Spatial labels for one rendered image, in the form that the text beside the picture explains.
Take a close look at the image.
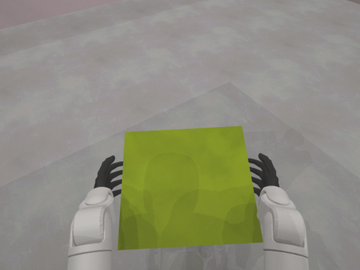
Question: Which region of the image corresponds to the left robot forearm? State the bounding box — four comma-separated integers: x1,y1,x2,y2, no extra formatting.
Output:
67,187,116,270

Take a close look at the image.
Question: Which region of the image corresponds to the right robot forearm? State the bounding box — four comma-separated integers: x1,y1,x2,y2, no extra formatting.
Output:
256,186,309,270

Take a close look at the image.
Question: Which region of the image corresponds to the right robot hand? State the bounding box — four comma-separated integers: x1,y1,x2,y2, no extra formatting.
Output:
248,153,279,196

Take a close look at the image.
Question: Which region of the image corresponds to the carton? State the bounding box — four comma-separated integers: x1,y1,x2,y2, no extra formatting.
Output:
118,126,263,250

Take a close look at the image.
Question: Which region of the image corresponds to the left robot hand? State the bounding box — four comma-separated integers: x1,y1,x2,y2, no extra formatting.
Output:
94,155,123,197

